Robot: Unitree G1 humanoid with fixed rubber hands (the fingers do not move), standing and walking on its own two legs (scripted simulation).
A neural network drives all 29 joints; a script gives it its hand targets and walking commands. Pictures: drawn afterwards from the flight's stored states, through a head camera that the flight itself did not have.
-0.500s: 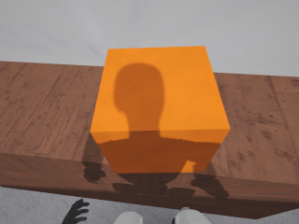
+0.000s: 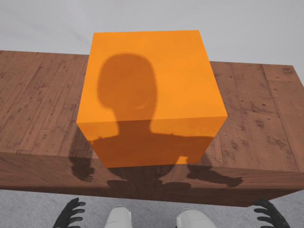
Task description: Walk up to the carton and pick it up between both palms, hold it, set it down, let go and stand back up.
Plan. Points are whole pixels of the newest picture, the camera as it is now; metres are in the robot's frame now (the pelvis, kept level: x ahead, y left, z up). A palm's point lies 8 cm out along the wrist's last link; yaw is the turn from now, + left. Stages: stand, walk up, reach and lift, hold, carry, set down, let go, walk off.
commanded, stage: walk up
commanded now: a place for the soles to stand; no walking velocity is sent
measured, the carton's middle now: (149, 102) +0.42 +0.02 +0.06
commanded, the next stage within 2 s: reach and lift in 1.86 s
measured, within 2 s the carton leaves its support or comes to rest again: neither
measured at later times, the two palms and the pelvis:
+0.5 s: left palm out of the picture +0.11 +0.24 -0.06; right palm out of the picture +0.11 -0.27 -0.05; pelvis -0.01 -0.01 +0.03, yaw +1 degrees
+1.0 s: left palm out of the picture +0.08 +0.24 -0.07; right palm out of the picture +0.08 -0.27 -0.07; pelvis -0.01 -0.02 +0.04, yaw +2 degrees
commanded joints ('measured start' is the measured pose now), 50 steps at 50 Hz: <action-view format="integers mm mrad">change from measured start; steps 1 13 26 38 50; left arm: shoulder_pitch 62 59 60 111 139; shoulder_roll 324 64 130 125 121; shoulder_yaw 85 -13 8 14 7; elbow -81 -100 -67 -66 -61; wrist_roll -9 -38 -22 -20 -20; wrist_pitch -48 -48 -82 -89 -85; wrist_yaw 20 34 23 20 26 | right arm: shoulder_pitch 18 46 43 65 83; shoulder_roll -92 -197 -70 -82 -80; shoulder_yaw -20 -47 -4 -7 2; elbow -111 -33 -20 0 23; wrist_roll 30 22 40 28 30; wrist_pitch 14 -47 -30 -39 -42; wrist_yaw -13 17 49 47 41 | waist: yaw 101 55 24 29 36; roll -246 9 3 -35 -15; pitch -371 -318 -224 -203 -246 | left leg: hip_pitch -53 155 105 93 119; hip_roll -126 110 -85 -95 -86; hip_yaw -35 -301 -86 -90 -92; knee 280 -490 -481 -470 -450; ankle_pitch -305 403 4 -3 176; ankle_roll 47 226 113 110 107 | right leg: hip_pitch -25 38 27 -4 55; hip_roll -454 -56 -123 -130 -129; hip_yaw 696 71 157 168 137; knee -526 -134 -401 -437 -388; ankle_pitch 15 51 12 -47 109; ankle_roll -336 -24 -56 -59 -59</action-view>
